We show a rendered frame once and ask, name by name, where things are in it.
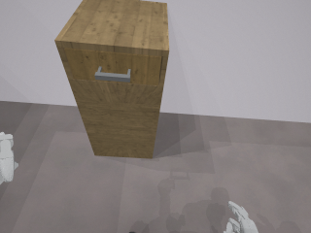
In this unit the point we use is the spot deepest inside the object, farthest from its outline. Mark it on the cabinet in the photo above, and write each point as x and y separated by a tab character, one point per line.
120	118

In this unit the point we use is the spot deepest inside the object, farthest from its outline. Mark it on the robot right hand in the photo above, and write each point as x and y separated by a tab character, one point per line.
246	225

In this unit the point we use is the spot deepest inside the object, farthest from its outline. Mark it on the robot left hand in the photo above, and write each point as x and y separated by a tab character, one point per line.
7	158

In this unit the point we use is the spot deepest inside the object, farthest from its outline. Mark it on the drawer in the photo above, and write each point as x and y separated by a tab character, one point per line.
144	69

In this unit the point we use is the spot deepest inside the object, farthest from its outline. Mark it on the handle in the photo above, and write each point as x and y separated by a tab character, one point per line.
112	77

